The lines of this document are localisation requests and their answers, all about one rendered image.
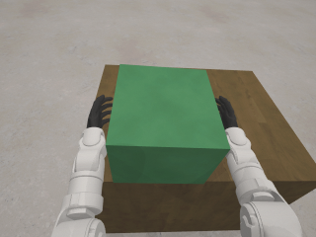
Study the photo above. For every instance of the robot left upper arm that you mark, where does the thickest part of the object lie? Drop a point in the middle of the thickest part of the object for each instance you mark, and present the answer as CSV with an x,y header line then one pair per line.
x,y
88,227

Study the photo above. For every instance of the left robot forearm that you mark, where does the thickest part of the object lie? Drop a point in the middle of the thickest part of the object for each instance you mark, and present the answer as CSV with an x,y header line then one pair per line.
x,y
84,197

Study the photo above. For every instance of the right robot forearm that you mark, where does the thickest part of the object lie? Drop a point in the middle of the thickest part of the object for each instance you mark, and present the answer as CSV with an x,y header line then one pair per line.
x,y
247,173

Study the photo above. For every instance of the robot left hand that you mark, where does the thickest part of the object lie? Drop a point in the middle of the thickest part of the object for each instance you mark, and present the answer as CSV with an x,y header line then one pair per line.
x,y
95,118

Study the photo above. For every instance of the robot right upper arm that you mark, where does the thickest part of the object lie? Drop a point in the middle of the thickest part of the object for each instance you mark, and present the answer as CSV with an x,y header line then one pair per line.
x,y
268,219

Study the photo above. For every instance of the carton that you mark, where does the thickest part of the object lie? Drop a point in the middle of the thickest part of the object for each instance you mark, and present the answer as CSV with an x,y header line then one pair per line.
x,y
165,126

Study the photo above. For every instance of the pedestal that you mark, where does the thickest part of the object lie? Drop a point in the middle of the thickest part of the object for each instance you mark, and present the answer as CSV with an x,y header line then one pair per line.
x,y
212,206

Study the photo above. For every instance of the robot right hand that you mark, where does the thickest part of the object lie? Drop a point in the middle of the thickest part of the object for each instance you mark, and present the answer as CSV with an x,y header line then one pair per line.
x,y
226,113

